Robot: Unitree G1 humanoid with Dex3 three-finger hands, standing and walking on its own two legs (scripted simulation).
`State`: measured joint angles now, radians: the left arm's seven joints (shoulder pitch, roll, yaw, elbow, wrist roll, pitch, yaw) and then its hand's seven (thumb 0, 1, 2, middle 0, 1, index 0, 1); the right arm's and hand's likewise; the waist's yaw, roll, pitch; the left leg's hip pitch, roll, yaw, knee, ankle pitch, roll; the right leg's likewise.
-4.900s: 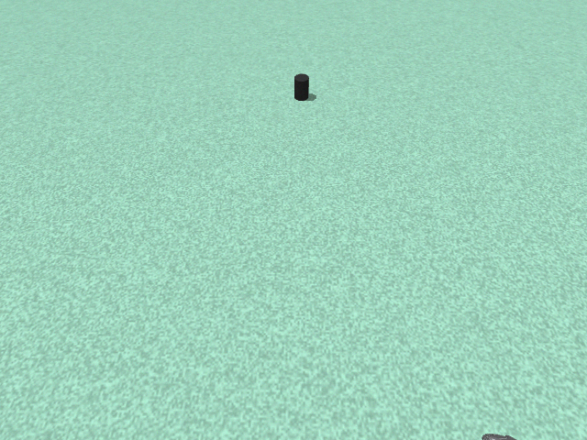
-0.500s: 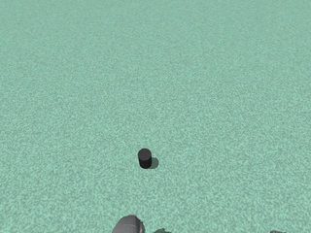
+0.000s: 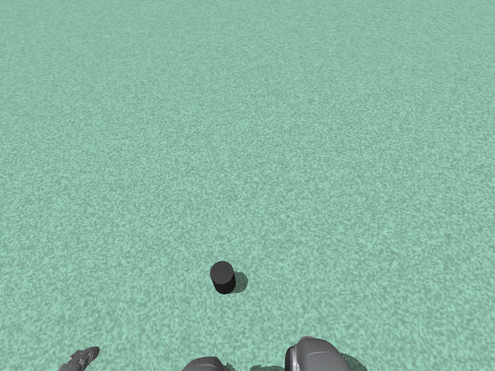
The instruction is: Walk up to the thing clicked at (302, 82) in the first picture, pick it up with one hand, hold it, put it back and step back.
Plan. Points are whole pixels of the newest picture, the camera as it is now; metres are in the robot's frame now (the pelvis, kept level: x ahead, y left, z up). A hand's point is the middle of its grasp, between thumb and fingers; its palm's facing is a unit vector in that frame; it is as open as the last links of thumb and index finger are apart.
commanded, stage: walk up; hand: left
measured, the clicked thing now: (223, 278) +0.47 +0.13 -0.69
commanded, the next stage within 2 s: stand in 1.56 s
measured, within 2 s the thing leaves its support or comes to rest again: neither
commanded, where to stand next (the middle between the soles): +0.09 -0.02 m, yaw -1 degrees
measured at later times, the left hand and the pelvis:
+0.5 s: hand out of the picture +0.12 +0.28 -0.15, palm faces +0.01 -0.95 -0.32, open 7.4 cm; pelvis +0.07 +0.02 +0.02, yaw +1 degrees
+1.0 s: hand (113, 351) +0.16 +0.26 -0.12, palm faces +0.02 -0.94 -0.33, open 7.4 cm; pelvis +0.08 +0.01 +0.03, yaw +1 degrees
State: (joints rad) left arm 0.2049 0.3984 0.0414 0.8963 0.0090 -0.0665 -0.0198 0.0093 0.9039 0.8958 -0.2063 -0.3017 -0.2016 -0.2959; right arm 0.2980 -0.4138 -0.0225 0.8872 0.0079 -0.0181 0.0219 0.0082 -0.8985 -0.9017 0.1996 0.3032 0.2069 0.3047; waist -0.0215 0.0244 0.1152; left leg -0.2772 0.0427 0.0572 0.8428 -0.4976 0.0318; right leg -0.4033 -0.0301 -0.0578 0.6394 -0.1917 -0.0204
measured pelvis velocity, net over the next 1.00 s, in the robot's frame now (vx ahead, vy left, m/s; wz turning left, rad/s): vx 0.08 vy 0.01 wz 0.01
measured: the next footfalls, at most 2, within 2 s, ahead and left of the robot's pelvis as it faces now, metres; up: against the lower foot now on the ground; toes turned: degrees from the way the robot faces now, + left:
left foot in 0.20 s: +0.11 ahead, +0.14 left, +0.00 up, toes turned +3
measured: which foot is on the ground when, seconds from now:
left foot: up 0.00-0.18, down 0.20-1.00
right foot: down 0.00-1.00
